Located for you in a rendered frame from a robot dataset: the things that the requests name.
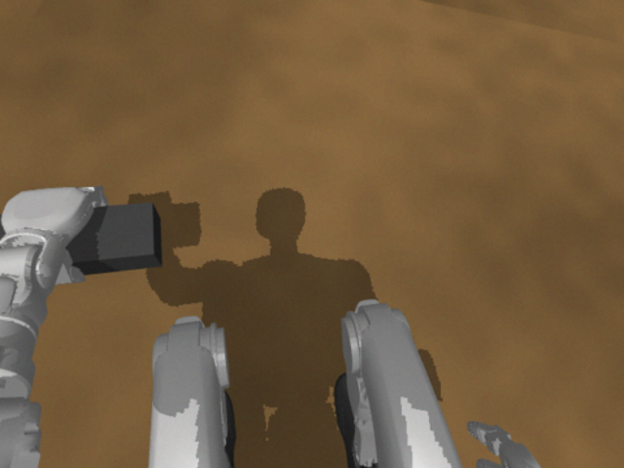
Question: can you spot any carton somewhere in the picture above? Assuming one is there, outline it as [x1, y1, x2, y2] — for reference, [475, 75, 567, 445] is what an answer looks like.
[0, 203, 162, 275]

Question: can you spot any right robot hand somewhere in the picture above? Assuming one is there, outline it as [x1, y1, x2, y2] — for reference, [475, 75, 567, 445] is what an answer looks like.
[467, 421, 541, 468]

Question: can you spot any left robot hand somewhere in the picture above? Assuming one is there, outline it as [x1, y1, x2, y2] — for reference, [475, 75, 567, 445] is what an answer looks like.
[1, 185, 109, 285]

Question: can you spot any right robot foot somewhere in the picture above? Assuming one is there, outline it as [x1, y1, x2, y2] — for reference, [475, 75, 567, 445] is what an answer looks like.
[334, 373, 378, 468]

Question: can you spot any left robot arm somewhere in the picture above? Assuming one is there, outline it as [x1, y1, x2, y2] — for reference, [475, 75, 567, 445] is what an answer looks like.
[0, 229, 65, 468]

